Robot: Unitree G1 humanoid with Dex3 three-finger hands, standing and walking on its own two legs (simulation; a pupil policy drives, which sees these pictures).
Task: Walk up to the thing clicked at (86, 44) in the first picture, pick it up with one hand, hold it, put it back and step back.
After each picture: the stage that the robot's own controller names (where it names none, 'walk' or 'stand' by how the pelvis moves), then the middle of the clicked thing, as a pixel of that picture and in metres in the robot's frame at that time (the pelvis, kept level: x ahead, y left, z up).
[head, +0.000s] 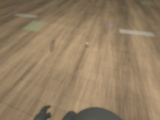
stand; (86, 45) +1.57 +0.08 -0.72
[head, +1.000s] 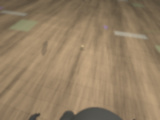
walk; (82, 48) +1.43 +0.13 -0.71
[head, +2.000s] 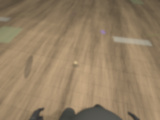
walk; (75, 64) +0.89 +0.21 -0.72
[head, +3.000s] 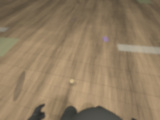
walk; (72, 82) +0.54 +0.24 -0.69
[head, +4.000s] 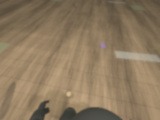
stand; (68, 95) +0.37 +0.21 -0.70
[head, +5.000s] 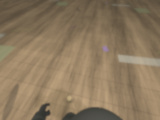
stand; (69, 99) +0.34 +0.22 -0.72
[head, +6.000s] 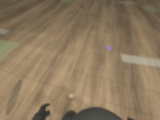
stand; (71, 97) +0.35 +0.20 -0.72
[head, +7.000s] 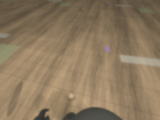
stand; (71, 97) +0.38 +0.22 -0.72
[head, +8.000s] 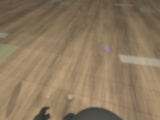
stand; (70, 98) +0.36 +0.22 -0.73
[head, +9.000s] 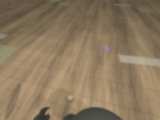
go down; (70, 98) +0.35 +0.22 -0.73
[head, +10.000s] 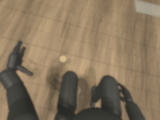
go down; (63, 60) +0.44 +0.23 -0.36
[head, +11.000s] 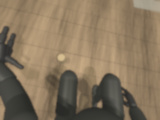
approach; (61, 59) +0.44 +0.23 -0.31
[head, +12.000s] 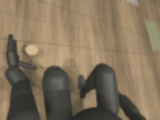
close in; (32, 52) +0.43 +0.27 -0.23
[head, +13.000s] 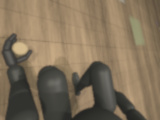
close; (20, 51) +0.43 +0.28 -0.23
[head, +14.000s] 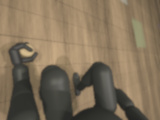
lift; (26, 52) +0.41 +0.26 -0.23
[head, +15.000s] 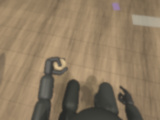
lift; (61, 67) +0.34 +0.20 -0.03
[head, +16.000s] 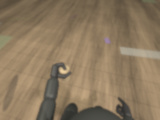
hold; (65, 73) +0.33 +0.18 -0.01
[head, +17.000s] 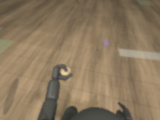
hold; (66, 74) +0.32 +0.17 -0.01
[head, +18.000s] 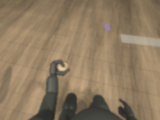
crouch; (63, 69) +0.36 +0.19 -0.06
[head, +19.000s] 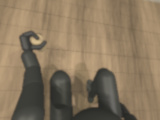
lower; (39, 43) +0.50 +0.27 -0.10
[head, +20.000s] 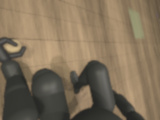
lower; (14, 49) +0.44 +0.28 -0.23
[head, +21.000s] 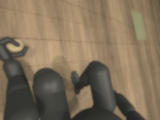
lower; (16, 49) +0.44 +0.28 -0.23
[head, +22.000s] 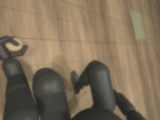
lower; (16, 48) +0.44 +0.28 -0.23
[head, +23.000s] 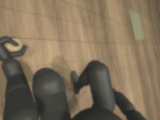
lower; (15, 48) +0.44 +0.28 -0.23
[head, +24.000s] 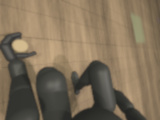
open; (20, 48) +0.43 +0.27 -0.23
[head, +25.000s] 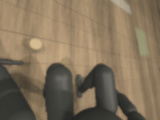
stand; (35, 46) +0.44 +0.26 -0.23
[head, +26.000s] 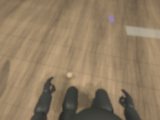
stand; (69, 76) +0.42 +0.20 -0.54
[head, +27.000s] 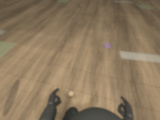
stand; (71, 94) +0.39 +0.20 -0.67
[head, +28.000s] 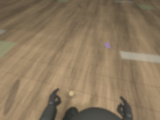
stand; (71, 94) +0.39 +0.20 -0.67
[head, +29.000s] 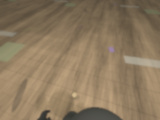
stand; (74, 96) +0.40 +0.18 -0.72
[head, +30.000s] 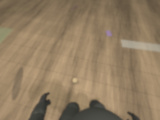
walk; (74, 81) +0.46 +0.14 -0.71
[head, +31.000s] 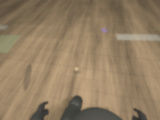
walk; (76, 70) +0.71 +0.24 -0.69
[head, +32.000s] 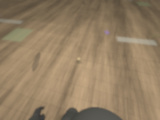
stand; (78, 60) +1.03 +0.22 -0.70
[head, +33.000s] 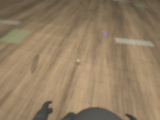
stand; (78, 62) +1.02 +0.20 -0.72
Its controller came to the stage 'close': yes
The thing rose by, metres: 0.72
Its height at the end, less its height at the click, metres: +0.00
